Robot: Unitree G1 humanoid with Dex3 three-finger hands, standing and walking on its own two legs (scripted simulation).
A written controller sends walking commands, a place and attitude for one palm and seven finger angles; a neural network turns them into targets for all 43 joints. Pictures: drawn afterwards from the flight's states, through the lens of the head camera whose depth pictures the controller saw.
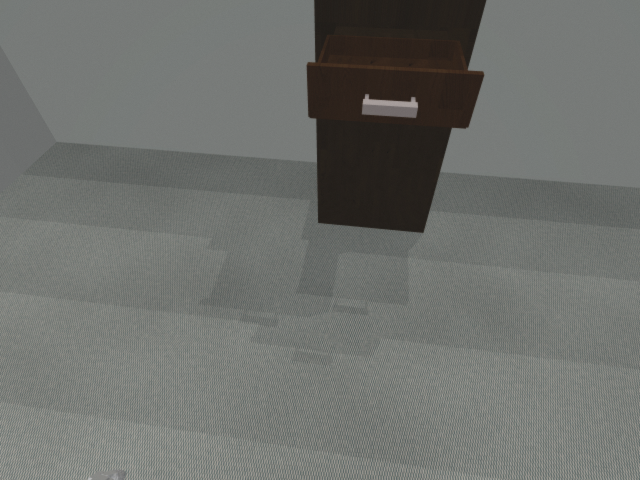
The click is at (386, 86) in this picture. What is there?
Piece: drawer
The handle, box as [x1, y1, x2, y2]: [362, 94, 417, 117]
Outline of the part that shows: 363,99 363,114 415,117 416,115 417,102 415,101 414,97 411,97 410,102 373,100 368,98 368,94 365,94 365,98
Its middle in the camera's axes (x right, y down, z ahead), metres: +0.17 -0.34 +0.96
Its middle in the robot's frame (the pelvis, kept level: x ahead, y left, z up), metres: +0.96 -0.12 +0.00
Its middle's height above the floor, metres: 0.77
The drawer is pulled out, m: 0.30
